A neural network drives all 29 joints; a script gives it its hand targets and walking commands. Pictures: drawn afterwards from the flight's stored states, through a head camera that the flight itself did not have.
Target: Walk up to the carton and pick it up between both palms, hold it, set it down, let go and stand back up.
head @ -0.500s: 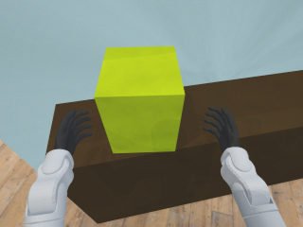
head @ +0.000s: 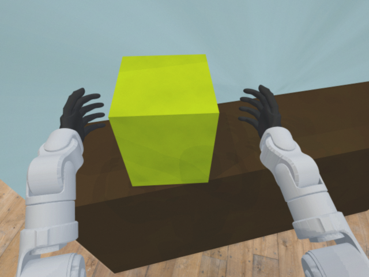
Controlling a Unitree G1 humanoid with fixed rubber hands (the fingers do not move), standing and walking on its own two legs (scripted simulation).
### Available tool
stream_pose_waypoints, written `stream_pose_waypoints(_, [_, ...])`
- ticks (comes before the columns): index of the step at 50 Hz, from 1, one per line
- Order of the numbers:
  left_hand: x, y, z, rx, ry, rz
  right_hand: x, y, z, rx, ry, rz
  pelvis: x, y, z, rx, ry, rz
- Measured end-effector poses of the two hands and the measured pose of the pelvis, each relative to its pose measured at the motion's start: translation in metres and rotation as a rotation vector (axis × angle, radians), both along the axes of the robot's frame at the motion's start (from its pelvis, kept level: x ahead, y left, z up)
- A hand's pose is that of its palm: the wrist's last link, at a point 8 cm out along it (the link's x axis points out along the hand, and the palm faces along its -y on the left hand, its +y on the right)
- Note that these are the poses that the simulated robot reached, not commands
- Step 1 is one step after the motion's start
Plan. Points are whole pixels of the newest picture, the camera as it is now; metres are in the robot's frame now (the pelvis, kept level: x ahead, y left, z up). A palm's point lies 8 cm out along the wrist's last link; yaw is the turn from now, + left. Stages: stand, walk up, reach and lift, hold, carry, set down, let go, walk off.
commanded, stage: reach and lift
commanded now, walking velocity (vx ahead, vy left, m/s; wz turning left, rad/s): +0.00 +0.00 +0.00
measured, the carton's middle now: (167, 122) +0.46 +0.08 +0.07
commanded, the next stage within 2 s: none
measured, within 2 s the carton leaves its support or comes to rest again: neither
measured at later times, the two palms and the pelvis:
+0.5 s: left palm (73, 87) +0.42 +0.25 +0.21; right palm (261, 85) +0.44 -0.12 +0.20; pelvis +0.01 +0.00 +0.00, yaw +1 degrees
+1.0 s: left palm (89, 98) +0.43 +0.23 +0.17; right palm (248, 95) +0.45 -0.11 +0.16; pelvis +0.01 +0.00 +0.00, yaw +2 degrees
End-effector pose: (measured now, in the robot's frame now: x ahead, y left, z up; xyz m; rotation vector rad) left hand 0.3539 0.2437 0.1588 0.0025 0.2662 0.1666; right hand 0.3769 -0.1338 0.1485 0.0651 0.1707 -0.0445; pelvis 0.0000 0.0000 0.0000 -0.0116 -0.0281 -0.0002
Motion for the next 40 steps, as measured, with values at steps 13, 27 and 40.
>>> stream_pose_waypoints(13, [0.034, 0.004, 0.026, 0.01, -0.014, 0.001, 0.035, 0.006, 0.026, -0.006, 0.011, 0.014, 0.007, -0.002, 0.0, -0.005, 0.025, 0.009])
stream_pose_waypoints(27, [0.067, 0.0, 0.059, 0.021, -0.039, -0.014, 0.066, 0.013, 0.057, -0.023, 0.018, 0.014, 0.014, -0.002, 0.0, -0.011, 0.064, 0.018])
stream_pose_waypoints(40, [0.088, -0.006, 0.062, 0.037, -0.017, -0.004, 0.083, 0.016, 0.062, -0.052, 0.075, -0.012, 0.012, 0.0, 0.0, -0.012, 0.064, 0.015])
